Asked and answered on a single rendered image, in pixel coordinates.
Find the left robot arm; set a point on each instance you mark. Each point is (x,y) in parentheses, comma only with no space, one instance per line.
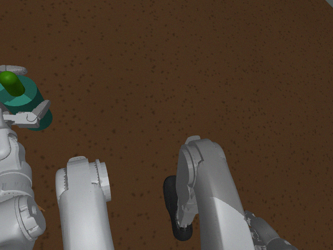
(21,221)

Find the right robot arm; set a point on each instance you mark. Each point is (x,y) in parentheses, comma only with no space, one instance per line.
(280,244)

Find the bottle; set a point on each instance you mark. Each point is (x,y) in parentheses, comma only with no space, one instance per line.
(20,93)

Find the right robot foot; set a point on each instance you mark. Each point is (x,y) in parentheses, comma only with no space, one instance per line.
(170,197)

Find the left robot hand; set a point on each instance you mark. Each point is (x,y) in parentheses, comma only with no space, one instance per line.
(22,119)

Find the right robot hand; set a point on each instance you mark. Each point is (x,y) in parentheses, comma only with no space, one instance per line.
(261,232)

